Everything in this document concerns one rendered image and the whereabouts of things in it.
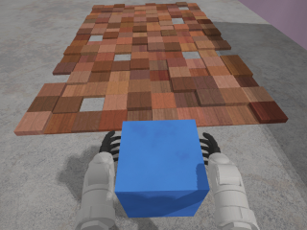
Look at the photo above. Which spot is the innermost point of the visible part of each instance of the robot right forearm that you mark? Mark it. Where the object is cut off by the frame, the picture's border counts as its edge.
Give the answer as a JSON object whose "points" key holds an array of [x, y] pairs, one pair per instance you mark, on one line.
{"points": [[231, 203]]}

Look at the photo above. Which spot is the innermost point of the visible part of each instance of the right robot hand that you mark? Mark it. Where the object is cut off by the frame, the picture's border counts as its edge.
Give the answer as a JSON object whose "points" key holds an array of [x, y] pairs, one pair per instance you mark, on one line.
{"points": [[212, 146]]}

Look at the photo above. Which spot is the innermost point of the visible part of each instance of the carton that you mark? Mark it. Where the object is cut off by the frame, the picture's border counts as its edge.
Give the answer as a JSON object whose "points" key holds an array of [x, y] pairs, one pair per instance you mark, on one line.
{"points": [[160, 170]]}

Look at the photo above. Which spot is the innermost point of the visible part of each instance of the robot left forearm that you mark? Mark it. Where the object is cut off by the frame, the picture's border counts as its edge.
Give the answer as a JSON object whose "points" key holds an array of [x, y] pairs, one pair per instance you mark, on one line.
{"points": [[97, 212]]}

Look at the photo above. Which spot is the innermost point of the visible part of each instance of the left robot hand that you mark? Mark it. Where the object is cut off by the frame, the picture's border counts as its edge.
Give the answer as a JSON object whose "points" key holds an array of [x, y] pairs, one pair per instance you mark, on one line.
{"points": [[107, 146]]}

